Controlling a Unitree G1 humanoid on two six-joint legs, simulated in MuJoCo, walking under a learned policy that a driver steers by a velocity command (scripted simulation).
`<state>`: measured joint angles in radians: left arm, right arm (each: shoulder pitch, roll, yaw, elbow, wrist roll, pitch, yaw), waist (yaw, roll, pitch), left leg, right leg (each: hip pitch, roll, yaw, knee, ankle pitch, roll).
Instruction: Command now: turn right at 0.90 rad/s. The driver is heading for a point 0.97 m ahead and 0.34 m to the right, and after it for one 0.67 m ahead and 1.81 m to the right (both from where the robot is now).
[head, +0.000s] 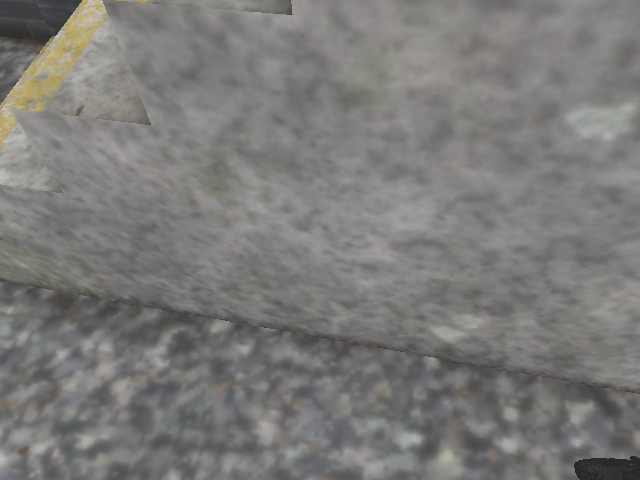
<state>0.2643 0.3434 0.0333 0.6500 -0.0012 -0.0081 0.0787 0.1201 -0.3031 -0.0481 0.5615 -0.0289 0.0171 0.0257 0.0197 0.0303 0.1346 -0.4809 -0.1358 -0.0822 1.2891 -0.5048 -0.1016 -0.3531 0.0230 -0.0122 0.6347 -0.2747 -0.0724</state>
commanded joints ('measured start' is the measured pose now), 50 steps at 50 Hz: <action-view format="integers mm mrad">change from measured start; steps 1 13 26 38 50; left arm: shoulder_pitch -213 -48 -110 43 208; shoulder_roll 153 217 80 211 68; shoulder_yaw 40 105 73 99 8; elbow -118 -115 -137 -28 218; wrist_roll -57 -20 -8 15 53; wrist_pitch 37 60 76 16 -38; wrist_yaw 11 -41 -87 -185 -117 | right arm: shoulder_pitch -21 -155 -41 -99 -148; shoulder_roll -76 -108 -194 -197 -177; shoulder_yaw -8 -40 -103 -79 -46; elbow -129 -96 11 80 168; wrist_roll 19 11 35 75 13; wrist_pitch -41 -51 -13 -30 -13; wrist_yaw -1 -67 -72 -116 -4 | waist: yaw -129 65 -12 62 78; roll -190 150 137 -304 -108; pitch -84 -140 -233 -104 53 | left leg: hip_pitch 7 202 319 -412 -338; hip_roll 91 399 463 156 99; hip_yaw -14 -217 122 56 43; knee -231 -1056 -1027 -308 -434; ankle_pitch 84 227 323 -51 443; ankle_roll -8 235 250 167 144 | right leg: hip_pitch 6 -332 -35 453 427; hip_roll -105 -55 -98 -228 -165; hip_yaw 197 111 -45 544 154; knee -265 814 154 -414 -597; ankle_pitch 445 -138 -112 93 12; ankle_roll -124 171 114 -289 -5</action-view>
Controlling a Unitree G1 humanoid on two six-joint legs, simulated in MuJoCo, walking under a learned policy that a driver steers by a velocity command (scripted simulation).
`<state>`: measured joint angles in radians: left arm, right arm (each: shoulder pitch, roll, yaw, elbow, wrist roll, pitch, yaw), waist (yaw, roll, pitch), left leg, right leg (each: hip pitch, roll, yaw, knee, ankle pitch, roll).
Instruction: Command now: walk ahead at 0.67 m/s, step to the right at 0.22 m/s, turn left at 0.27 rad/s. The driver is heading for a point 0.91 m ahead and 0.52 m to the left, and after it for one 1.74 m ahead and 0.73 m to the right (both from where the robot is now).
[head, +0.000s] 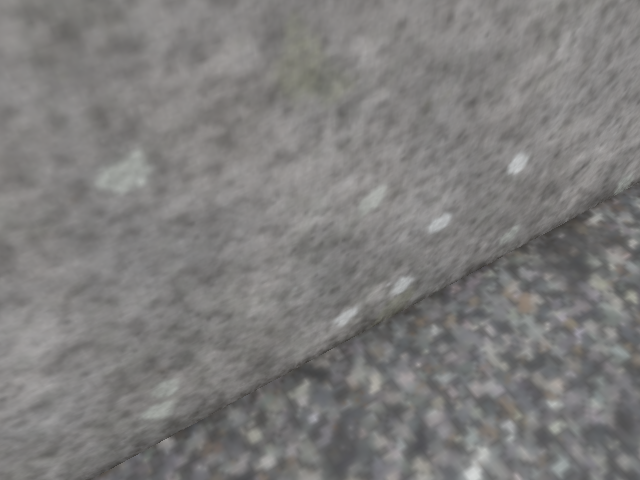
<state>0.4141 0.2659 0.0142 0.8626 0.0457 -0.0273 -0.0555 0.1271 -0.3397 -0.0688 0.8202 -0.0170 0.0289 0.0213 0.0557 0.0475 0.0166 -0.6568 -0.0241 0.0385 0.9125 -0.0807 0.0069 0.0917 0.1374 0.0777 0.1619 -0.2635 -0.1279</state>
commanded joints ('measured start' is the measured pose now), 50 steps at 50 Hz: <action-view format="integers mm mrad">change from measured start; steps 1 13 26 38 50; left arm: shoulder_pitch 43 -180 -206 -190 -215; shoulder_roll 137 161 326 188 106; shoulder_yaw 21 39 114 92 96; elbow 16 -393 -391 -305 -263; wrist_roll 6 28 3 -28 -7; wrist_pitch -24 31 -50 8 11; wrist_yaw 26 1 58 137 105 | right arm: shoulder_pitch -162 123 214 -73 225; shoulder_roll -129 -241 -62 -89 -233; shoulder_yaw -21 -9 -17 -13 -86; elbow -91 -154 -289 -353 -222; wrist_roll -1 20 37 21 35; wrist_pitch -30 -89 -39 5 35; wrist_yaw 3 -144 -86 -40 -32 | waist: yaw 36 35 -156 -18 -111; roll -122 -77 -435 -204 186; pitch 182 81 -141 -115 -70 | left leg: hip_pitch -118 288 -161 -116 755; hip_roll -19 179 -27 99 223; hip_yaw -41 -530 -292 -126 -334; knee -95 -707 334 346 -453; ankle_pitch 32 -310 -539 -307 414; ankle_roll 49 161 -56 -142 164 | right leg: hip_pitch -40 -636 -150 -55 -799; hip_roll -269 -52 -580 -487 -281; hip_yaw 28 151 710 88 -302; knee -141 1223 74 136 732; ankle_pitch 73 -51 363 378 -321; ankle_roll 64 222 37 -86 252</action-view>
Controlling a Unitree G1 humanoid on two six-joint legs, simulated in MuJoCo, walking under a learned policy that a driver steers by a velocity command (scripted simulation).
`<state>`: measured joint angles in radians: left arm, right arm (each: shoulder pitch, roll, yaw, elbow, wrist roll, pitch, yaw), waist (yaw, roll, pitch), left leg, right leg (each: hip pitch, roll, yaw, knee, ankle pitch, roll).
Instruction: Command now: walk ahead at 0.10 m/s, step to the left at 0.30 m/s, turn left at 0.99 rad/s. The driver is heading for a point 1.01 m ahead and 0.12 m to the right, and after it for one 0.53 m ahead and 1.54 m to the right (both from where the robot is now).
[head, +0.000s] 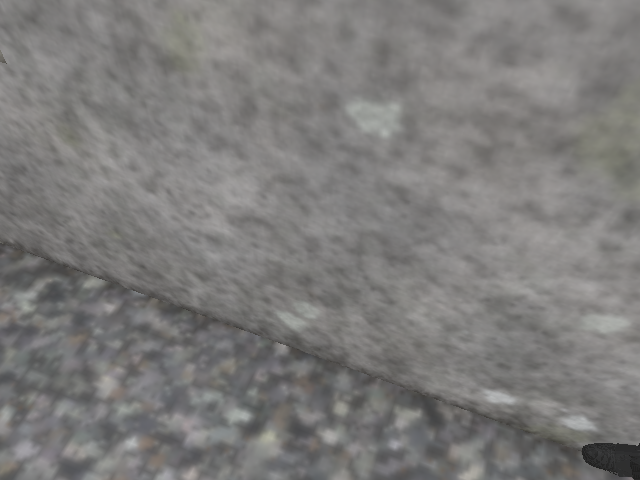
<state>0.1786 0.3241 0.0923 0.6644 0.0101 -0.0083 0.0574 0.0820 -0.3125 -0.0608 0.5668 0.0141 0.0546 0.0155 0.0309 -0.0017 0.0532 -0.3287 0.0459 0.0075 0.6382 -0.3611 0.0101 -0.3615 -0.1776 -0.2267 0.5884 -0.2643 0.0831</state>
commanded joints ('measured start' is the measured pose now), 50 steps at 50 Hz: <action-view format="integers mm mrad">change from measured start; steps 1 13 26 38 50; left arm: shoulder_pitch -4 423 206 186 -146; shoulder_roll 31 296 235 59 153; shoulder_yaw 1 45 62 -41 -15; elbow -53 190 69 -3 -158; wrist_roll -2 18 -31 -3 -69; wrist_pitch -9 -62 -36 17 58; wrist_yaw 54 91 46 45 42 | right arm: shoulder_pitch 287 86 355 55 39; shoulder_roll -281 -50 -62 -89 -24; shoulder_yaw -88 6 -27 -31 31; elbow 14 -127 -14 -33 -103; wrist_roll -77 -24 -41 -48 -25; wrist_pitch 12 -28 -43 -34 -76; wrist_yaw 24 106 74 -7 -8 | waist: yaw -150 -6 -216 28 -139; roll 324 -194 -171 119 -142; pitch -200 -135 36 -46 -86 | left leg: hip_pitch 319 -506 385 198 -29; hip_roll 170 -146 -74 139 -131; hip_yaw -462 -335 -10 31 -45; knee -313 507 -257 -298 268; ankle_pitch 403 -166 82 754 19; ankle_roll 456 30 42 177 -111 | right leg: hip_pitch -359 496 -11 -41 -82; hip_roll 184 -447 -7 66 148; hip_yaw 152 1037 269 192 376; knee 480 -379 -230 216 -163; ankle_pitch -452 -45 170 -59 474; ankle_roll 4 -349 -90 -107 -236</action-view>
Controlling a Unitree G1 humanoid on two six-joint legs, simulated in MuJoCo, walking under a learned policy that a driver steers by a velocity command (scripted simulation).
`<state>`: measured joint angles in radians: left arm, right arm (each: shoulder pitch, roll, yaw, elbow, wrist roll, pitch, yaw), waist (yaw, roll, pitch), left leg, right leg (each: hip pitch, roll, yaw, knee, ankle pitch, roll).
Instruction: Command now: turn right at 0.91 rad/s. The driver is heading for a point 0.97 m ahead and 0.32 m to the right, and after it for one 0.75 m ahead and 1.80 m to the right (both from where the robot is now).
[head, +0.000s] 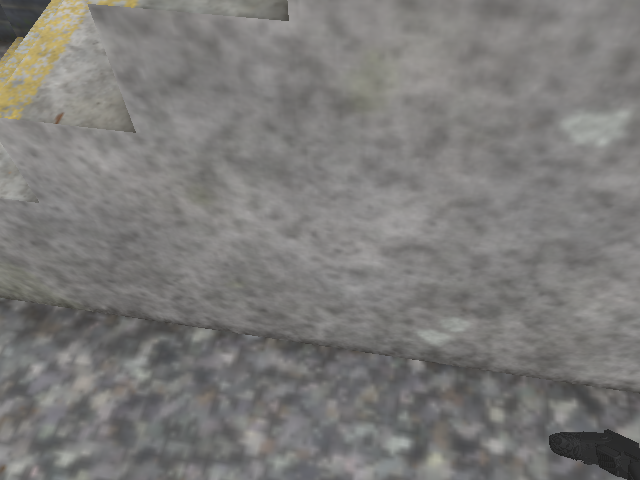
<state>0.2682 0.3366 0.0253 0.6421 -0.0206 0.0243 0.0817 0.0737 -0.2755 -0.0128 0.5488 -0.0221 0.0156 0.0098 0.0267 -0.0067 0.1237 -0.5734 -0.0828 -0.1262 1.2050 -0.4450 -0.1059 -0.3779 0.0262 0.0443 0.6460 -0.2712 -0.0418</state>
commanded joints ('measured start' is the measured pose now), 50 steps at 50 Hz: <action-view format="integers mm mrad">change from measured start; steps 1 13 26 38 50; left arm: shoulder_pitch -172 -67 -166 -2 1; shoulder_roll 147 143 53 162 42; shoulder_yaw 65 100 63 77 9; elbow -135 -115 -203 24 101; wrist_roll -35 11 40 73 78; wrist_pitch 36 31 81 -19 -53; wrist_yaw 14 -53 -176 -156 -117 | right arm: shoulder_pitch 30 -80 281 -137 142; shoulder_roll -57 -130 -349 -186 -240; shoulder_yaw -18 -75 -176 -98 -97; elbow -63 -49 174 101 184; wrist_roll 14 6 54 -44 59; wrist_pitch -46 -35 -16 -7 -57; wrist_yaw -4 -87 -167 -24 -32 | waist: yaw -84 35 -36 16 -52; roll -112 116 36 -89 -227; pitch -185 -146 -155 -128 111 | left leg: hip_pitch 274 279 650 -231 98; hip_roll -22 297 710 182 60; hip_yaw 114 6 -161 140 161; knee -411 -942 -1057 -154 -608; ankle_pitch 146 297 106 157 286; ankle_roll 0 232 304 105 179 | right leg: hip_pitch -23 -268 -306 335 287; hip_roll -57 -64 -210 -225 -77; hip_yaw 126 -11 61 388 -53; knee -202 797 273 -456 -422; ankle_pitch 435 -26 -179 -317 432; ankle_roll -94 162 37 -171 -112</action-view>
